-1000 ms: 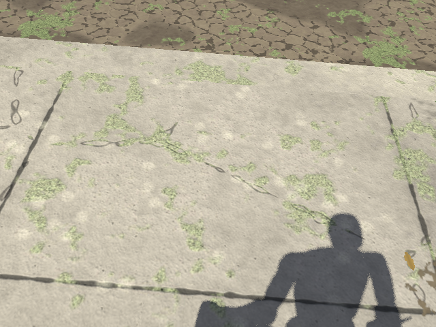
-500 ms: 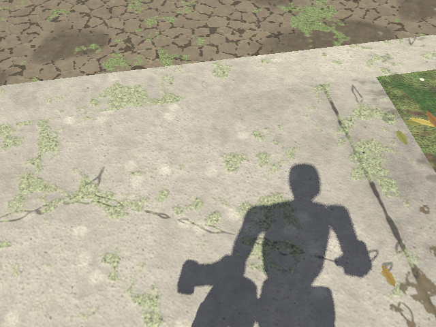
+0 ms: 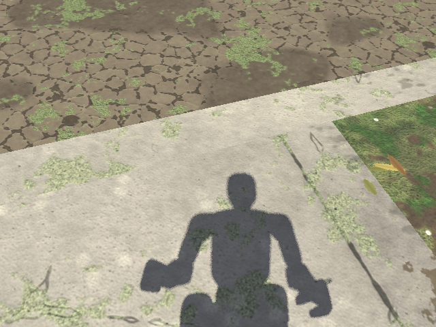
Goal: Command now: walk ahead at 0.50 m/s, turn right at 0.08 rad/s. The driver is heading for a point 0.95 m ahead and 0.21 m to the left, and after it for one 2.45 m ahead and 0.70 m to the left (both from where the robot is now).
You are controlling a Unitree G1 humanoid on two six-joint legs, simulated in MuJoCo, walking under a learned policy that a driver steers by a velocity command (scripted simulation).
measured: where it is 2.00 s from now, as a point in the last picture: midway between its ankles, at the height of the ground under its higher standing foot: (138, 202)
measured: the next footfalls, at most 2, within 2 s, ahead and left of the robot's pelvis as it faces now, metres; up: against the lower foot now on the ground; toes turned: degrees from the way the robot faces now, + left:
right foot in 0.30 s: +0.33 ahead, -0.15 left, +0.00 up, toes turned +3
left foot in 0.82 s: +0.55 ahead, +0.16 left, +0.00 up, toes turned +23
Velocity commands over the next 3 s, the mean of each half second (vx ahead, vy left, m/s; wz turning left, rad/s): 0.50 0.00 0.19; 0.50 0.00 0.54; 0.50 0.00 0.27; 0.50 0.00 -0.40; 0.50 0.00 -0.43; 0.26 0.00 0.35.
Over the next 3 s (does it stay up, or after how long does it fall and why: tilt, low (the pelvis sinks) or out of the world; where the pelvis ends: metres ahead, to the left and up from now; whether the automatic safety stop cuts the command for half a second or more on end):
stays up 1.11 0.25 -0.01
